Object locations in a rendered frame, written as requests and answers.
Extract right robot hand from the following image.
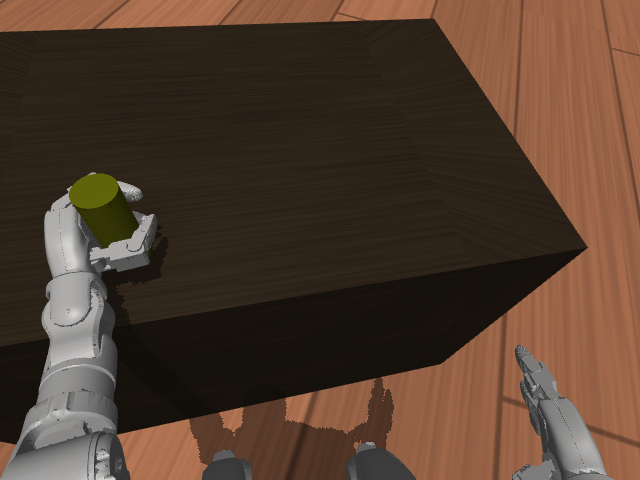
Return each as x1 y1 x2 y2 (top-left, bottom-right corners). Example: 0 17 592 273
512 345 607 480

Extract left robot arm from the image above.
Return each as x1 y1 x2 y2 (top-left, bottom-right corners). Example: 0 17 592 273
0 272 131 480

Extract left robot hand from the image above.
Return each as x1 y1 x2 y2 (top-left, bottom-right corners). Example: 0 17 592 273
44 172 157 279

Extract can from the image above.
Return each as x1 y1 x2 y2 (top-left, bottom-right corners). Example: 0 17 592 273
69 174 151 270

